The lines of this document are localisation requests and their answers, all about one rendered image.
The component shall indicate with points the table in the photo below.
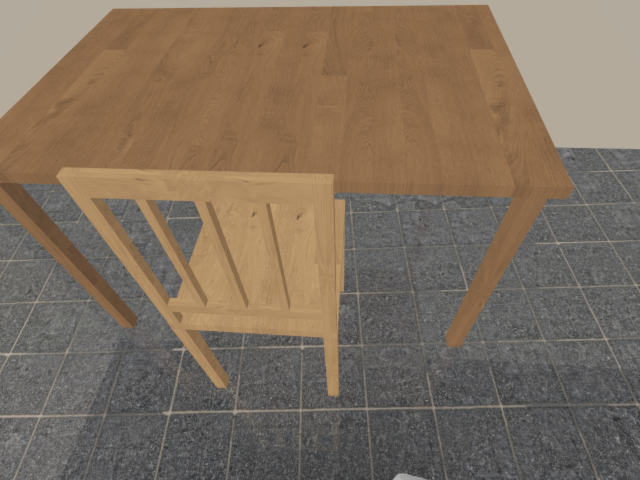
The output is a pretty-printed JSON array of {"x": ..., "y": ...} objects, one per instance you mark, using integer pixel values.
[{"x": 416, "y": 100}]

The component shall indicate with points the chair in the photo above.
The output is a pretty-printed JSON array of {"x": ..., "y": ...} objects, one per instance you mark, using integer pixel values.
[{"x": 269, "y": 258}]

